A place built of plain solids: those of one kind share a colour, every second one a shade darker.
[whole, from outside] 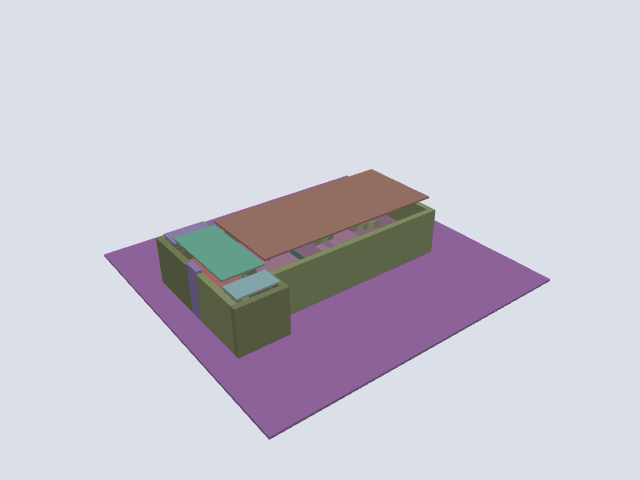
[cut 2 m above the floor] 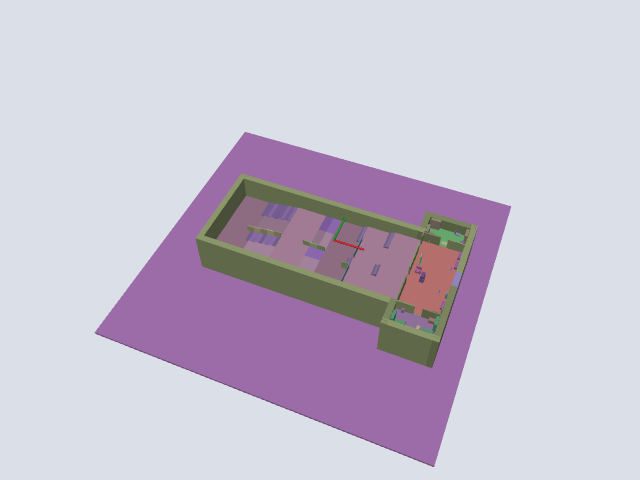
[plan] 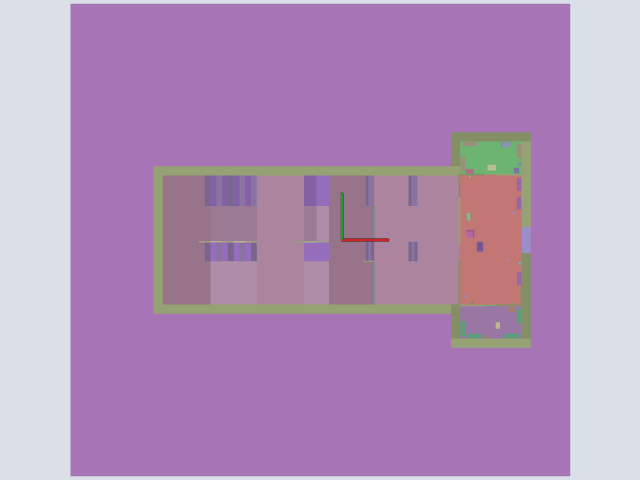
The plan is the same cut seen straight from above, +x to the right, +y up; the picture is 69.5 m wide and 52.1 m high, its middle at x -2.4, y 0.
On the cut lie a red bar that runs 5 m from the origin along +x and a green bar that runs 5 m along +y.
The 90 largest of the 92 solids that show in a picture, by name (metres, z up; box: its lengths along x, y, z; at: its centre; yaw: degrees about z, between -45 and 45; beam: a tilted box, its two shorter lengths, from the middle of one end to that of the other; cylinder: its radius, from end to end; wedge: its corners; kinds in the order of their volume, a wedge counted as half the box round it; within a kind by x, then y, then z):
{
 "floor_gang_1": {"box": [5.3, 14.2, 3.21], "at": [-16.93, 0.0, -3.79]},
 "floor_gang_2": {"box": [5.15, 14.2, 4.26], "at": [-6.7, 0.0, -3.27]},
 "floor_gang_3": {"box": [4.9, 14.2, 4.26], "at": [1.02, 0.0, -3.27]},
 "floor_gang_4": {"box": [4.7, 14.2, 4.85], "at": [5.83, 0.0, -2.98]},
 "floor_gang_5": {"box": [4.55, 14.2, 5.4], "at": [10.45, 0.0, -2.7]},
 "wall_1": {"box": [1.0, 16.0, 8.2], "at": [-19.98, 0.0, -1.3]},
 "wall_2": {"box": [33.3, 1.0, 8.2], "at": [-3.83, -7.5, -1.3]},
 "wall_3": {"box": [33.3, 1.0, 8.2], "at": [-3.83, 7.5, -1.3]},
 "wall_4": {"box": [1.0, 4.7, 8.2], "at": [12.32, -9.35, -1.3]},
 "wall_5": {"box": [1.0, 4.7, 8.2], "at": [12.32, 9.35, -1.3]},
 "wall_6": {"box": [0.2, 5.2, 8.2], "at": [12.72, -4.6, -1.3]},
 "wall_7": {"box": [0.2, 5.15, 8.2], "at": [12.72, 2.08, -1.3]},
 "wall_8": {"box": [2.93, 0.2, 8.2], "at": [14.09, -7.1, -1.3]},
 "wall_9": {"box": [2.93, 0.2, 8.2], "at": [14.09, 7.1, -1.3]},
 "wall_10": {"box": [8.65, 1.0, 8.2], "at": [16.15, -11.2, -1.3]},
 "wall_11": {"box": [8.65, 1.0, 8.2], "at": [16.15, 11.2, -1.3]},
 "wall_12": {"box": [2.93, 0.2, 8.2], "at": [18.21, -7.1, -1.3]},
 "wall_13": {"box": [2.93, 0.2, 8.2], "at": [18.21, 7.1, -1.3]},
 "wall_14": {"box": [1.0, 5.5, 8.2], "at": [19.98, -8.95, -1.3]},
 "wall_15": {"box": [1.0, 6.6, 8.2], "at": [19.98, -4.7, -1.3]},
 "wall_16": {"box": [1.0, 6.6, 8.2], "at": [19.98, 4.7, -1.3]},
 "wall_17": {"box": [1.0, 5.5, 8.2], "at": [19.98, 8.95, -1.3]},
 "ground_under_all_1": {"box": [54.26, 51.31, 0.4], "at": [-2.35, 0.0, -5.55]},
 "floor_foyer_1": {"box": [6.85, 14.2, 5.4], "at": [16.15, 0.0, -2.7]},
 "step_tier_1": {"box": [1.25, 4.8, 3.42], "at": [-13.65, -4.7, -3.69]},
 "step_tier_2": {"box": [1.25, 3.9, 3.42], "at": [-13.65, 1.75, -3.69]},
 "step_tier_3": {"box": [1.25, 4.8, 3.63], "at": [-12.4, -4.7, -3.58]},
 "step_tier_4": {"box": [1.25, 3.9, 3.63], "at": [-12.4, 1.75, -3.58]},
 "step_tier_5": {"box": [1.25, 4.8, 3.84], "at": [-11.15, -4.7, -3.48]},
 "step_tier_6": {"box": [1.25, 3.9, 3.84], "at": [-11.15, 1.75, -3.48]},
 "step_tier_7": {"box": [1.25, 4.8, 4.05], "at": [-9.9, -4.7, -3.38]},
 "step_tier_8": {"box": [1.25, 3.9, 4.05], "at": [-9.9, 1.75, -3.38]},
 "step_tier_9": {"box": [1.35, 4.8, 4.26], "at": [-3.45, -4.7, -3.27]},
 "step_tier_10": {"box": [1.35, 3.9, 4.26], "at": [-3.45, 1.75, -3.27]},
 "step_tier_11": {"box": [1.35, 4.8, 4.26], "at": [-2.1, -4.7, -3.27]},
 "step_tier_12": {"box": [1.35, 3.9, 4.26], "at": [-2.1, 1.75, -3.27]},
 "step_aisle_1": {"box": [1.25, 2.1, 3.42], "at": [-13.65, -1.25, -3.69]},
 "step_aisle_2": {"box": [1.25, 3.4, 3.42], "at": [-13.65, 5.4, -3.69]},
 "step_aisle_3": {"box": [1.25, 2.1, 3.63], "at": [-12.4, -1.25, -3.58]},
 "step_aisle_4": {"box": [1.25, 3.4, 3.63], "at": [-12.4, 5.4, -3.58]},
 "step_aisle_5": {"box": [1.25, 2.1, 3.84], "at": [-11.15, -1.25, -3.48]},
 "step_aisle_6": {"box": [1.25, 3.4, 3.84], "at": [-11.15, 5.4, -3.48]},
 "step_aisle_7": {"box": [1.25, 2.1, 4.05], "at": [-9.9, -1.25, -3.38]},
 "step_aisle_8": {"box": [1.25, 3.4, 4.05], "at": [-9.9, 5.4, -3.38]},
 "step_aisle_9": {"box": [1.35, 2.1, 4.26], "at": [-3.45, -1.25, -3.27]},
 "step_aisle_10": {"box": [1.35, 3.4, 4.26], "at": [-3.45, 5.4, -3.27]},
 "step_aisle_11": {"box": [1.35, 2.1, 4.26], "at": [-2.1, -1.25, -3.27]},
 "step_aisle_12": {"box": [1.35, 3.4, 4.26], "at": [-2.1, 5.4, -3.27]},
 "ceil_hall_1": {"box": [32.3, 14.2, 0.3], "at": [-3.42, 0.0, 5.05]},
 "floor_cloaks_1": {"box": [6.85, 3.7, 5.4], "at": [16.15, 8.95, -2.7]},
 "floor_store_1": {"box": [6.85, 3.7, 5.4], "at": [16.15, -8.95, -2.7]},
 "tread_1": {"box": [0.63, 2.1, 3.31], "at": [-14.59, -1.25, -3.74]},
 "tread_2": {"box": [0.63, 3.4, 3.31], "at": [-14.59, 5.4, -3.74]},
 "tread_3": {"box": [0.63, 2.1, 3.52], "at": [-13.34, -1.25, -3.64]},
 "tread_4": {"box": [0.63, 3.4, 3.52], "at": [-13.34, 5.4, -3.64]},
 "tread_5": {"box": [0.63, 2.1, 3.73], "at": [-12.09, -1.25, -3.53]},
 "tread_6": {"box": [0.63, 3.4, 3.73], "at": [-12.09, 5.4, -3.53]},
 "tread_7": {"box": [0.63, 2.1, 3.94], "at": [-10.84, -1.25, -3.43]},
 "tread_8": {"box": [0.63, 3.4, 3.94], "at": [-10.84, 5.4, -3.43]},
 "tread_9": {"box": [0.63, 2.1, 4.16], "at": [-9.59, -1.25, -3.32]},
 "tread_10": {"box": [0.63, 3.4, 4.16], "at": [-9.59, 5.4, -3.32]},
 "tread_11": {"box": [0.3, 2.1, 4.41], "at": [2.73, -1.25, -3.2]},
 "tread_12": {"box": [0.3, 3.4, 4.41], "at": [2.73, 5.4, -3.2]},
 "tread_13": {"box": [0.3, 3.4, 4.55], "at": [3.02, 5.4, -3.12]},
 "tread_14": {"box": [0.3, 2.1, 4.7], "at": [3.33, -1.25, -3.05]},
 "tread_15": {"box": [0.3, 3.4, 4.7], "at": [3.33, 5.4, -3.05]},
 "tread_16": {"box": [0.32, 2.1, 4.99], "at": [7.38, -1.25, -2.91]},
 "tread_17": {"box": [0.32, 3.4, 4.99], "at": [7.38, 5.4, -2.91]},
 "tread_18": {"box": [0.32, 3.4, 5.12], "at": [7.7, 5.4, -2.84]},
 "tread_19": {"box": [0.32, 2.1, 5.26], "at": [8.02, -1.25, -2.77]},
 "tread_20": {"box": [0.32, 3.4, 5.26], "at": [8.02, 5.4, -2.77]},
 "ceil_foyer_1": {"box": [6.85, 14.2, 0.3], "at": [16.15, 0.0, 4.35]},
 "door_leaf_1": {"box": [0.97, 2.8, 8.67], "at": [19.99, 0.0, -1.06]},
 "ceil_cloaks_1": {"box": [6.85, 3.7, 0.3], "at": [16.15, 8.95, 3.4]},
 "ceil_store_1": {"box": [6.85, 3.7, 0.3], "at": [16.15, -8.95, 3.4]},
 "shelves_store_1": {"box": [0.5, 1.6, 2.0], "at": [13.11, -9.65, 1.0]},
 "shelves_store_2": {"box": [1.6, 0.5, 2.0], "at": [14.32, -10.42, 1.0]},
 "shelves_store_3": {"box": [1.6, 0.5, 2.0], "at": [18.43, -10.42, 1.0]},
 "shelves_store_4": {"box": [0.5, 1.6, 2.0], "at": [19.2, -8.25, 1.0]},
 "rail_lip_1": {"box": [0.12, 4.8, 5.9], "at": [3.54, -4.7, -2.45]},
 "rail_lip_2": {"box": [0.12, 3.9, 5.9], "at": [3.54, 1.75, -2.45]},
 "shelves_cloaks_1": {"box": [0.5, 1.6, 2.0], "at": [13.11, 8.25, 1.0]},
 "shelves_cloaks_2": {"box": [1.6, 0.5, 2.0], "at": [13.88, 10.42, 1.0]},
 "shelves_cloaks_3": {"box": [0.5, 1.6, 2.0], "at": [19.2, 9.65, 1.0]},
 "step_strewn_sheet_offcut_1": {"box": [0.93, 0.62, 5.42], "at": [16.25, 7.86, -2.69]},
 "rail_sep_1": {"box": [1.2, 0.12, 5.9], "at": [2.88, -2.3, -2.45]},
 "bench_foyer_1": {"box": [0.5, 1.4, 0.46], "at": [19.2, -4.2, 0.22]},
 "bench_foyer_2": {"box": [0.5, 1.4, 0.46], "at": [19.2, 4.0, 0.22]},
 "hamper_store_1": {"box": [0.9, 0.6, 0.72], "at": [18.43, -7.53, 0.36]},
 "cart_foyer_1": {"box": [0.58, 0.98, 0.58], "at": [14.97, -0.73, 1.21]}
}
